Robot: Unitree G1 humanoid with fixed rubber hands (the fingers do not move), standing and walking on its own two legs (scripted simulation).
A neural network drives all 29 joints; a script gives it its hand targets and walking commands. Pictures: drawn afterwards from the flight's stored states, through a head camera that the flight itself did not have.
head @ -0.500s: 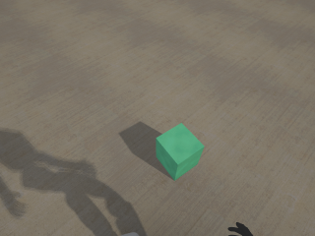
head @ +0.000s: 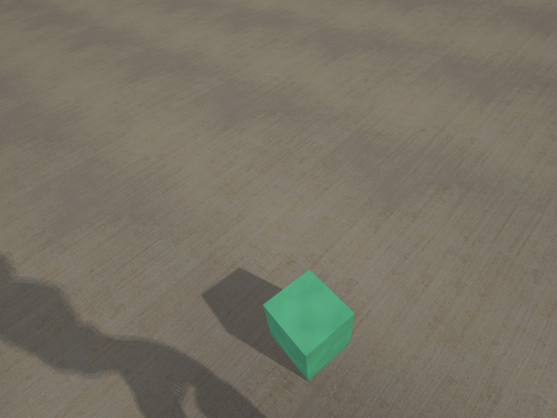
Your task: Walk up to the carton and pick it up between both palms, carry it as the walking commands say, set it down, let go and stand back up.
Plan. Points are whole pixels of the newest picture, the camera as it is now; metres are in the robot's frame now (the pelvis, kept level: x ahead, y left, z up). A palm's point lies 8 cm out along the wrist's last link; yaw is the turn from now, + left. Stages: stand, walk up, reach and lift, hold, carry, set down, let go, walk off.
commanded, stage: walk up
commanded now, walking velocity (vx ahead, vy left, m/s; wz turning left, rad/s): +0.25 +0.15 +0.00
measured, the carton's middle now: (308, 325) +0.54 +0.00 -0.66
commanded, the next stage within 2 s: none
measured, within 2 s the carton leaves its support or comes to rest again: neither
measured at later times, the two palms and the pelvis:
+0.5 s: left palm out of the picture +0.07 +0.27 -0.16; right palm out of the picture +0.14 -0.16 -0.14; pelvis +0.08 +0.06 +0.00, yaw +0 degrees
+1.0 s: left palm out of the picture +0.11 +0.28 -0.16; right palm out of the picture +0.05 -0.21 -0.16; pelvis +0.06 +0.04 -0.02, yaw -5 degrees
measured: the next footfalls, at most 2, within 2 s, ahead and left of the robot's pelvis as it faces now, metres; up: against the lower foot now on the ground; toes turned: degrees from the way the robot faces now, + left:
left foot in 0.22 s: +0.14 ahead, +0.17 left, +0.00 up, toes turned +6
right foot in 1.56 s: +0.03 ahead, -0.06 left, +0.00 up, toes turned -30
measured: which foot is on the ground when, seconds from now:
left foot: up 0.00-0.20, down 0.22-1.00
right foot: down 0.00-1.00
